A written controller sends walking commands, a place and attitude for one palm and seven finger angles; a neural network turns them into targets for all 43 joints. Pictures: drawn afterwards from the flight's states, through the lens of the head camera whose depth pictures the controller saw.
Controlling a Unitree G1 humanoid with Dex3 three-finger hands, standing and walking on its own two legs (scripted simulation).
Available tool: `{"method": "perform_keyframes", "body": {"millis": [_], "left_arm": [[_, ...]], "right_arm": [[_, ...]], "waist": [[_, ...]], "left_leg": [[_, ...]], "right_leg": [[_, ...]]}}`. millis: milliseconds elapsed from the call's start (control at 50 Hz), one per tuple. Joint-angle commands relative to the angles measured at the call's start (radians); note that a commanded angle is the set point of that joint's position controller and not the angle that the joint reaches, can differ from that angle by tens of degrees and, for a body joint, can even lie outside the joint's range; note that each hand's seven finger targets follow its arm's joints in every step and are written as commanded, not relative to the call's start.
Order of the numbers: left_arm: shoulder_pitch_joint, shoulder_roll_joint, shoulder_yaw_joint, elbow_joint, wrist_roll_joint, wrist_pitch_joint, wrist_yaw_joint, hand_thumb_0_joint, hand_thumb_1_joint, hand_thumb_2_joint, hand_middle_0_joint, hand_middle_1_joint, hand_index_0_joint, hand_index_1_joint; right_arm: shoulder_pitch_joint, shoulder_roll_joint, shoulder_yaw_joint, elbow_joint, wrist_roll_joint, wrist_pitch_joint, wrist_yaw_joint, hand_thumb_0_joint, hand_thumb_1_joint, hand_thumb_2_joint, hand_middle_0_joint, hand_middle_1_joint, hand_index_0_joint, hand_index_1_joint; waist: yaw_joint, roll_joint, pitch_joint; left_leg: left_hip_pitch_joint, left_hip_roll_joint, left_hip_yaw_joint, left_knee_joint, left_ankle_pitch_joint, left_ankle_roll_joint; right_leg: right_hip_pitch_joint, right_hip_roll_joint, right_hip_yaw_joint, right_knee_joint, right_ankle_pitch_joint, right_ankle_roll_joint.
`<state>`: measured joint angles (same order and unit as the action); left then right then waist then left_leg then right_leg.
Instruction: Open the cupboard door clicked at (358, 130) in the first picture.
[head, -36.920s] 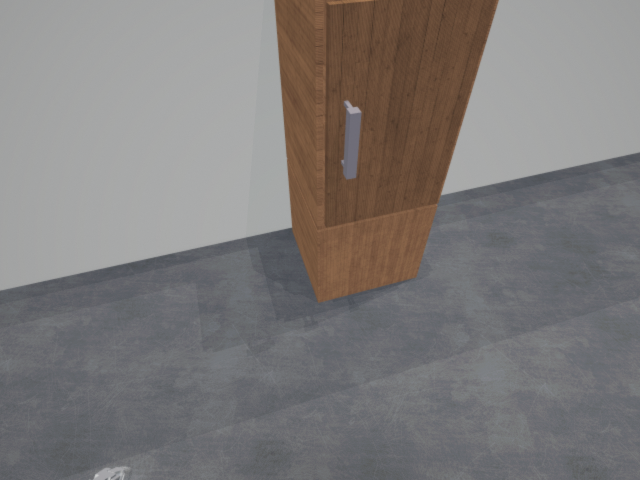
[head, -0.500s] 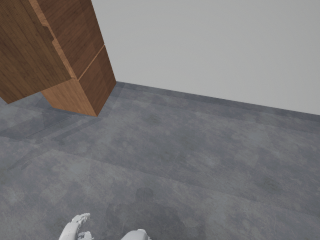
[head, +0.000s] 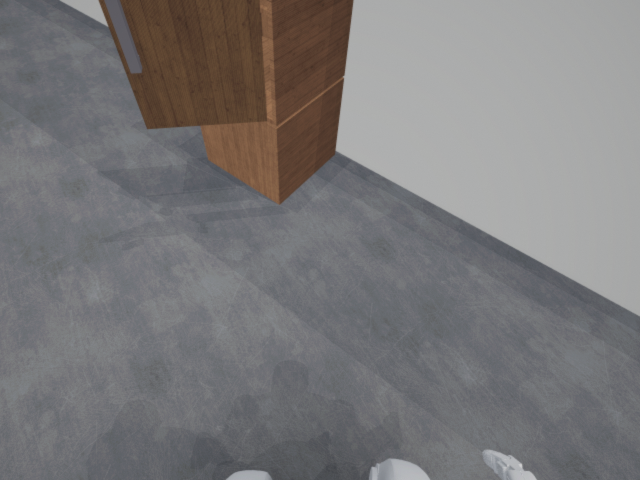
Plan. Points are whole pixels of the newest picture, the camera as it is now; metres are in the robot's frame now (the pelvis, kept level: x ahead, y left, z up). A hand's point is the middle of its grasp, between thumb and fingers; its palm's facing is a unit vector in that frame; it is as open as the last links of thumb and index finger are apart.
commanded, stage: turn to face it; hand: left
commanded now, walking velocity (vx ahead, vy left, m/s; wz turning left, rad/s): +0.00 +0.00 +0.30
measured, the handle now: (125, 31) +1.01 +0.55 -0.03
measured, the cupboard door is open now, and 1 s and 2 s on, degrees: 47 47 47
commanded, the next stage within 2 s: take the last steps up to it in 0.30 s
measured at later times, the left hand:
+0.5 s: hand out of the picture +0.03 +0.15 -0.15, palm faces +0.19 -0.96 -0.23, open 7.3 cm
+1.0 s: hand out of the picture +0.12 +0.21 -0.15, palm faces +0.21 -0.96 -0.18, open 7.4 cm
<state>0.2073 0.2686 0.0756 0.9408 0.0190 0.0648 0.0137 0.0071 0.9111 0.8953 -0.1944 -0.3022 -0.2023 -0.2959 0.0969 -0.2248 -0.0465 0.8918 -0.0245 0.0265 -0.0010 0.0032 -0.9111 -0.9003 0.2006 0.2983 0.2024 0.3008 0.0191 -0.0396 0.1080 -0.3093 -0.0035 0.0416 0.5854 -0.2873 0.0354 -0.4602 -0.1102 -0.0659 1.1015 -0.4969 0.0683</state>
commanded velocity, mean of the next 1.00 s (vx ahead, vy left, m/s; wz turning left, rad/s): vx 0.19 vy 0.04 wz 0.14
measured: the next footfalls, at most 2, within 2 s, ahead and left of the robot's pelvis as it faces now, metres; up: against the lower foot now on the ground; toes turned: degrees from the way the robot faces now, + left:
right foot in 0.26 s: +0.04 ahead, -0.15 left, +0.00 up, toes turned +0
left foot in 0.66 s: +0.03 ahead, +0.10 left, +0.00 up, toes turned +17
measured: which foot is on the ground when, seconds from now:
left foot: down 0.00-0.26, up 0.28-0.64, down 0.66-1.00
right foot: up 0.00-0.24, down 0.26-0.66, up 0.68-1.00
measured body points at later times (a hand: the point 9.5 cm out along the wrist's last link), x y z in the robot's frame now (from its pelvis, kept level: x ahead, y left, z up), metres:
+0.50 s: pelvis +0.01 -0.04 +0.01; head +0.05 -0.05 +0.46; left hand +0.02 +0.20 -0.13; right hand +0.10 -0.28 -0.15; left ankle -0.03 +0.08 -0.67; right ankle +0.00 -0.15 -0.73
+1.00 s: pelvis +0.09 +0.02 +0.01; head +0.12 +0.02 +0.46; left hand +0.11 +0.26 -0.14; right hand +0.08 -0.19 -0.15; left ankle -0.01 +0.09 -0.73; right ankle +0.18 -0.09 -0.69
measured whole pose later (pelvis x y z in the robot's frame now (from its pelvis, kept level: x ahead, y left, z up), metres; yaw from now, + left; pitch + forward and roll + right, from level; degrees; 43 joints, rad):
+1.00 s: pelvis +0.09 +0.02 +0.01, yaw +12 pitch +0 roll +1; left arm 0.16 0.18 0.04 1.02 0.02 0.01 -0.02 0.01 0.91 0.90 -0.19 -0.30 -0.20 -0.30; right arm 0.40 -0.12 -0.01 1.10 -0.02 -0.05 -0.02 0.00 -0.91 -0.90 0.20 0.30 0.20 0.30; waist -0.01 -0.01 0.06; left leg -0.01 -0.04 0.09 0.30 -0.29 0.05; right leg -0.52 -0.11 -0.08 0.84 -0.25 0.01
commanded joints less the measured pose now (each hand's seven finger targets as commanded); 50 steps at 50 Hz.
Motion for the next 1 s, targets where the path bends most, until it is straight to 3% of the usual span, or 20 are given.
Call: {"method": "perform_keyframes", "body": {"millis": [0,140,180,200,220,240,260,280,320,360,520,560,600,620,640,660,680,740,820,980], "left_arm": [[0.002,0.044,0.006,-0.078,-0.001,-0.031,-0.007,0.0,0.9,0.9,-0.2,-0.3,-0.2,-0.3],[0.001,0.02,-0.004,-0.078,-0.006,-0.041,-0.004,0.0,0.9,0.9,-0.2,-0.3,-0.2,-0.3],[0.059,0.023,-0.001,-0.062,-0.008,-0.053,-0.001,0.0,0.9,0.9,-0.2,-0.3,-0.2,-0.3],[0.093,0.043,0.004,-0.049,-0.006,-0.063,0.004,0.0,0.9,0.9,-0.2,-0.3,-0.2,-0.3],[0.115,0.107,0.014,-0.043,0.005,-0.075,0.011,0.0,0.9,0.9,-0.2,-0.3,-0.2,-0.3],[0.109,0.168,0.023,-0.046,0.012,-0.078,0.014,0.0,0.9,0.9,-0.2,-0.3,-0.2,-0.3],[0.107,0.15,0.019,-0.046,0.006,-0.081,0.019,0.0,0.9,0.9,-0.2,-0.3,-0.2,-0.3],[0.067,0.127,0.012,-0.047,0.005,-0.081,0.021,0.0,0.9,0.9,-0.2,-0.3,-0.2,-0.3],[0.018,0.081,0.001,-0.058,0.001,-0.083,0.019,0.0,0.9,0.9,-0.2,-0.3,-0.2,-0.3],[0.021,0.068,-0.001,-0.054,0.004,-0.085,0.022,0.0,0.9,0.9,-0.2,-0.3,-0.2,-0.3],[0.151,0.113,0.027,0.031,0.014,-0.099,0.006,0.0,0.9,0.9,-0.2,-0.3,-0.2,-0.3],[0.13,0.115,0.03,0.043,0.014,-0.1,0.001,0.0,0.9,0.9,-0.2,-0.3,-0.2,-0.3],[0.064,0.102,0.028,0.034,0.002,-0.091,-0.007,0.0,0.9,0.9,-0.2,-0.3,-0.2,-0.3],[0.05,0.05,0.019,0.013,-0.005,-0.083,-0.016,0.0,0.9,0.9,-0.2,-0.3,-0.2,-0.3],[-0.002,-0.013,0.0,-0.033,-0.003,-0.085,-0.022,0.0,0.9,0.9,-0.2,-0.3,-0.2,-0.3],[-0.086,0.004,-0.009,-0.056,0.008,-0.085,-0.017,0.0,0.9,0.9,-0.2,-0.3,-0.2,-0.3],[-0.111,-0.008,-0.007,-0.048,0.01,-0.087,-0.018,0.0,0.9,0.9,-0.2,-0.3,-0.2,-0.3],[-0.029,-0.012,-0.011,0.018,0.009,-0.088,-0.034,0.0,0.9,0.9,-0.2,-0.3,-0.2,-0.3],[-0.013,-0.027,-0.018,0.038,0.006,-0.084,-0.033,0.0,0.9,0.9,-0.2,-0.3,-0.2,-0.3],[-0.171,-0.053,-0.026,-0.024,0.001,-0.088,-0.039,0.0,0.9,0.9,-0.2,-0.3,-0.2,-0.3]], "right_arm": [[0.054,-0.182,-0.042,-0.029,0.0,-0.015,-0.014,0.0,-0.9,-0.9,0.2,0.3,0.2,0.3],[0.057,-0.182,-0.05,-0.014,-0.004,-0.001,-0.012,0.0,-0.9,-0.9,0.2,0.3,0.2,0.3],[0.043,-0.167,-0.049,-0.013,0.002,-0.001,-0.012,0.0,-0.9,-0.9,0.2,0.3,0.2,0.3],[0.04,-0.147,-0.047,-0.014,0.008,-0.002,-0.01,0.0,-0.9,-0.9,0.2,0.3,0.2,0.3],[0.062,-0.097,-0.041,-0.018,0.018,-0.003,-0.005,0.0,-0.9,-0.9,0.2,0.3,0.2,0.3],[0.049,-0.056,-0.032,-0.04,0.018,-0.002,0.001,0.0,-0.9,-0.9,0.2,0.3,0.2,0.3],[0.023,-0.087,-0.043,-0.038,0.011,0.015,-0.004,0.0,-0.9,-0.9,0.2,0.3,0.2,0.3],[0.012,-0.084,-0.045,-0.017,0.01,0.021,-0.004,0.0,-0.9,-0.9,0.2,0.3,0.2,0.3],[0.046,-0.065,-0.042,0.023,0.012,0.025,0.004,0.0,-0.9,-0.9,0.2,0.3,0.2,0.3],[0.058,-0.051,-0.036,0.042,0.014,0.026,0.008,0.0,-0.9,-0.9,0.2,0.3,0.2,0.3],[-0.016,-0.023,-0.019,0.034,0.008,-0.006,0.024,0.0,-0.9,-0.9,0.2,0.3,0.2,0.3],[0.03,-0.018,-0.017,0.045,0.007,-0.018,0.025,0.0,-0.9,-0.9,0.2,0.3,0.2,0.3],[0.17,-0.042,-0.018,0.089,0.005,-0.034,0.017,0.0,-0.9,-0.9,0.2,0.3,0.2,0.3],[0.254,-0.12,-0.037,0.11,-0.003,-0.04,0.007,0.0,-0.9,-0.9,0.2,0.3,0.2,0.3],[0.362,-0.201,-0.055,0.125,-0.014,-0.038,-0.004,0.0,-0.9,-0.9,0.2,0.3,0.2,0.3],[0.385,-0.194,-0.05,0.136,-0.012,-0.034,-0.011,0.0,-0.9,-0.9,0.2,0.3,0.2,0.3],[0.351,-0.164,-0.041,0.129,-0.012,-0.041,-0.02,0.0,-0.9,-0.9,0.2,0.3,0.2,0.3],[0.257,-0.088,-0.01,0.104,-0.004,-0.071,-0.025,0.0,-0.9,-0.9,0.2,0.3,0.2,0.3],[0.311,-0.066,-0.002,0.14,0.006,-0.093,-0.027,0.0,-0.9,-0.9,0.2,0.3,0.2,0.3],[0.392,-0.049,0.0,0.21,-0.004,-0.09,-0.029,0.0,-0.9,-0.9,0.2,0.3,0.2,0.3]], "waist": [[-0.028,0.181,-0.154],[-0.029,0.197,-0.138],[0.002,0.19,-0.158],[0.019,0.132,-0.174],[0.021,-0.053,-0.194],[0.025,-0.233,-0.152],[0.034,-0.234,-0.145],[0.017,-0.219,-0.106],[-0.017,-0.136,-0.09],[-0.018,-0.152,-0.108],[0.058,-0.137,-0.077],[0.028,-0.118,-0.079],[-0.045,-0.038,-0.099],[-0.085,0.169,-0.117],[-0.129,0.384,-0.1],[-0.143,0.282,-0.063],[-0.117,0.265,-0.037],[-0.04,0.132,-0.013],[-0.026,0.109,-0.045],[-0.059,0.132,0.019]], "left_leg": [[0.139,0.24,-0.209,-0.248,0.405,0.129],[0.072,0.223,-0.274,-0.22,0.32,0.124],[0.034,0.193,-0.267,-0.16,0.322,0.096],[-0.004,0.15,-0.241,-0.103,0.262,0.056],[-0.135,0.057,-0.144,0.042,0.06,-0.007],[-0.223,-0.06,-0.044,0.244,-0.264,-0.058],[-0.203,-0.017,-0.098,0.41,-0.331,-0.056],[-0.227,-0.011,-0.105,0.516,-0.289,-0.058],[-0.24,0.004,-0.089,0.589,-0.176,-0.073],[-0.21,0.013,-0.062,0.53,-0.15,-0.083],[-0.157,0.024,0.018,0.167,-0.192,-0.068],[-0.046,0.015,0.045,0.022,-0.15,-0.058],[0.228,-0.009,0.063,-0.19,-0.014,-0.038],[0.383,0.145,-0.156,-0.254,-0.099,0.03],[0.431,0.36,-0.449,-0.362,-0.112,0.142],[0.339,0.398,-0.488,-0.39,-0.171,0.193],[0.294,0.369,-0.471,-0.405,-0.173,0.194],[0.227,0.275,-0.27,-0.418,0.035,0.149],[0.275,0.241,-0.149,-0.401,0.322,0.146],[0.258,0.251,-0.103,-0.37,0.358,0.143]], "right_leg": [[-0.033,0.008,0.039,-0.04,0.077,0.007],[0.137,0.08,-0.007,-0.355,0.079,-0.008],[0.261,0.088,-0.013,-0.544,0.201,-0.013],[0.352,0.062,0.006,-0.675,0.292,-0.02],[0.47,-0.112,0.185,-0.769,0.351,-0.069],[0.435,-0.317,0.365,-0.816,0.485,-0.186],[0.336,-0.356,0.359,-0.818,0.554,-0.238],[0.315,-0.304,0.336,-0.801,0.595,-0.251],[0.333,-0.209,0.165,-0.759,0.683,-0.211],[0.349,-0.19,0.096,-0.753,0.713,-0.193],[0.425,-0.27,0.165,-0.816,0.357,-0.221],[0.365,-0.258,0.135,-0.783,0.288,-0.201],[0.181,-0.174,0.028,-0.665,0.162,-0.131],[-0.014,-0.07,-0.065,-0.467,0.051,-0.076],[-0.202,0.041,-0.135,-0.197,-0.117,-0.04],[-0.235,0.013,-0.028,-0.065,-0.114,-0.064],[-0.271,0.0,0.013,0.023,-0.046,-0.067],[-0.198,-0.02,0.039,0.035,0.144,-0.065],[-0.171,-0.011,0.022,-0.042,0.234,-0.049],[-0.064,0.021,-0.029,-0.37,0.248,-0.064]]}}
